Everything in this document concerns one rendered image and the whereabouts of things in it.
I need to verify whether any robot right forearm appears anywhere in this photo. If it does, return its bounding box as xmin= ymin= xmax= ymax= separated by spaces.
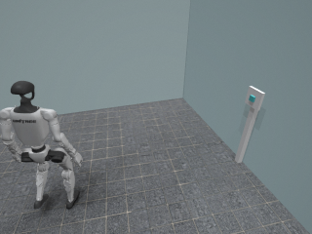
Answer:
xmin=58 ymin=133 xmax=78 ymax=158

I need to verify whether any right robot hand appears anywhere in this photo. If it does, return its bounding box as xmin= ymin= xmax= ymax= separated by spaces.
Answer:
xmin=70 ymin=153 xmax=83 ymax=170

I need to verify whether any robot left forearm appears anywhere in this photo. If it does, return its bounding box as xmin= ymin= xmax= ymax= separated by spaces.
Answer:
xmin=2 ymin=140 xmax=20 ymax=154

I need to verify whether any button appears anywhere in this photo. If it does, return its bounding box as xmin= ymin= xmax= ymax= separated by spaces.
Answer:
xmin=249 ymin=95 xmax=255 ymax=102

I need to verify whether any left robot upper arm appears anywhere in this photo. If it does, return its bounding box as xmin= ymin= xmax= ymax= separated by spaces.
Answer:
xmin=0 ymin=107 xmax=16 ymax=141

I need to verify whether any right robot shin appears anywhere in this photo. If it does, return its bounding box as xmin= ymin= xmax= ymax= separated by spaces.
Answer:
xmin=63 ymin=171 xmax=75 ymax=202

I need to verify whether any panel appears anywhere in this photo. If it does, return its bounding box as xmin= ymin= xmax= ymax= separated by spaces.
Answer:
xmin=235 ymin=86 xmax=265 ymax=163

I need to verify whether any robot left foot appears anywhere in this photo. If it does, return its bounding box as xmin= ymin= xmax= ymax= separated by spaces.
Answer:
xmin=33 ymin=194 xmax=49 ymax=210

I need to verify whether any left robot hand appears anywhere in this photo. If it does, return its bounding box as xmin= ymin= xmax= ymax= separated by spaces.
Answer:
xmin=12 ymin=149 xmax=23 ymax=163

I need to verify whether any right robot upper arm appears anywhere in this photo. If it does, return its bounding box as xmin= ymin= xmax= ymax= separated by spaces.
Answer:
xmin=41 ymin=108 xmax=62 ymax=142

